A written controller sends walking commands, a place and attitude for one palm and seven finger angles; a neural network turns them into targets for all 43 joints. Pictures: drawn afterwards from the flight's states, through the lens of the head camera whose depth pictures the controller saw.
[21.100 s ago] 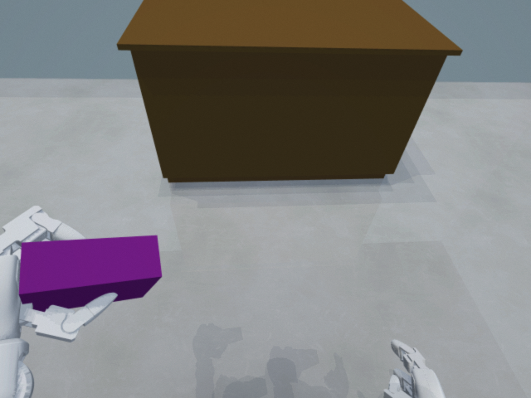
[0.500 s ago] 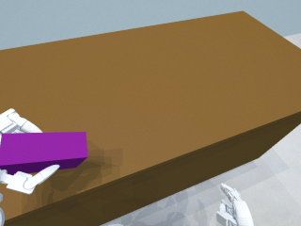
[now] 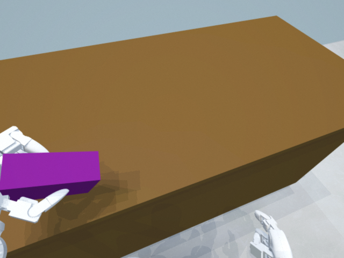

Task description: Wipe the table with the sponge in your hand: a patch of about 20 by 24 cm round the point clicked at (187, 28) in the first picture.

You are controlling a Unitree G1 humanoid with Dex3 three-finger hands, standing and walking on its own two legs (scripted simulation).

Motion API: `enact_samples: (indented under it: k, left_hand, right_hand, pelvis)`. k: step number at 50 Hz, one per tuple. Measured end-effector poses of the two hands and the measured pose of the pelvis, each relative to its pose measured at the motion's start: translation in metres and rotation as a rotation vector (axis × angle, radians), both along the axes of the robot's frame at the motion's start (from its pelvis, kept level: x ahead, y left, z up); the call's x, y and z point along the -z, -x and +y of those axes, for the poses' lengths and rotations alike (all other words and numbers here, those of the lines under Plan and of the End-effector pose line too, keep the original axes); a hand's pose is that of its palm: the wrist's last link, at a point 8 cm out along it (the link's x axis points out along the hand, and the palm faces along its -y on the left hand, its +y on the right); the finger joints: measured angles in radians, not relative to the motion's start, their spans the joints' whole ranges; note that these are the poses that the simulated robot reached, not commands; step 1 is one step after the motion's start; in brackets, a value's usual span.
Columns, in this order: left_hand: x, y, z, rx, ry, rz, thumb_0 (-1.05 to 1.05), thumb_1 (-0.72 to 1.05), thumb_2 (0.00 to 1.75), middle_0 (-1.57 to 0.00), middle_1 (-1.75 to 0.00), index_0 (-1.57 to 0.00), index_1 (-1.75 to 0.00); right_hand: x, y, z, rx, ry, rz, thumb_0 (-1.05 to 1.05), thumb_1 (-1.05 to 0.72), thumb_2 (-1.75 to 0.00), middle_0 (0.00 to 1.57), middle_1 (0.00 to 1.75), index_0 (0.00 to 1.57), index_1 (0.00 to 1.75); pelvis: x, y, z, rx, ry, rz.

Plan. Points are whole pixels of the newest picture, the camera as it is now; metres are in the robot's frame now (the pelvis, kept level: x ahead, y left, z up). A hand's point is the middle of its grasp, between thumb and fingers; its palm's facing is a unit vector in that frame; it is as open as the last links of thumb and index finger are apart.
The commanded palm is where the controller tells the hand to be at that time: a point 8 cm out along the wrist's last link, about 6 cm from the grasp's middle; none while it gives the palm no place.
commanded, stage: come to a stop and stand still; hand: left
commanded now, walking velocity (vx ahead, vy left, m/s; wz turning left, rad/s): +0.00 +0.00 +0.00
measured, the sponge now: (67, 175) +0.23 +0.20 +0.14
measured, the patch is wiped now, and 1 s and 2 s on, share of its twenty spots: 0.00 0.00 0.00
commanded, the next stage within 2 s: look again from close up in 0.92 s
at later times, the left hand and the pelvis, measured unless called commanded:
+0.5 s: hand out of the picture +0.21 +0.32 +0.17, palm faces +0.39 -0.83 -0.40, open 9.4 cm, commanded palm +0.15 +0.34 +0.18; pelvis -0.01 +0.06 +0.00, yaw -1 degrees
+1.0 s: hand out of the picture +0.22 +0.32 +0.17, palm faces +0.38 -0.84 -0.38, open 9.4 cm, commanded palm +0.16 +0.35 +0.18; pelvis +0.00 +0.08 +0.01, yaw -1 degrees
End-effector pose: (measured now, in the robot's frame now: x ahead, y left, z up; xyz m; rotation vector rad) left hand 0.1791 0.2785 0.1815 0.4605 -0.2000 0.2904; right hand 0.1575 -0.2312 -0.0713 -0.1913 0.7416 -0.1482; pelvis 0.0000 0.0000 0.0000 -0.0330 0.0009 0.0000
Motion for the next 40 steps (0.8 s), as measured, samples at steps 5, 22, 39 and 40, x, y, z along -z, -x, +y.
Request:
enact_samples:
  k: [5,22,39,40]
  left_hand:
    - [-0.019,-0.016,0.025,0.016,-0.154,-0.084,0.0,-0.43,1.03,-0.81,-1.38,-0.81,-1.38]
    - [0.009,0.006,0.055,0.081,-0.021,-0.079,0.0,-0.43,1.04,-0.81,-1.38,-0.81,-1.38]
    - [0.01,-0.001,0.086,0.019,0.011,-0.087,0.0,-0.43,1.04,-0.8,-1.39,-0.8,-1.39]
    - [0.009,-0.001,0.087,0.017,0.002,-0.087,0.0,-0.43,1.04,-0.8,-1.39,-0.8,-1.39]
  right_hand:
    - [0.0,0.006,0.002,-0.046,0.044,0.027,0.01,-0.91,-0.9,0.2,0.3,0.2,0.3]
    - [-0.016,0.03,0.051,0.004,0.064,-0.035,0.02,-0.91,-0.9,0.2,0.3,0.2,0.3]
    - [-0.021,-0.004,0.118,-0.123,-0.006,-0.088,0.01,-0.9,-0.9,0.2,0.3,0.21,0.3]
    - [-0.022,-0.005,0.117,-0.122,-0.003,-0.088,0.01,-0.9,-0.9,0.2,0.3,0.21,0.3]
  pelvis:
    - [-0.002,0.003,-0.001,0.004,-0.011,0.005]
    - [-0.001,0.012,0.053,0.037,-0.004,-0.03]
    - [-0.008,0.009,0.084,0.021,-0.002,-0.019]
    - [-0.008,0.008,0.084,0.02,-0.002,-0.019]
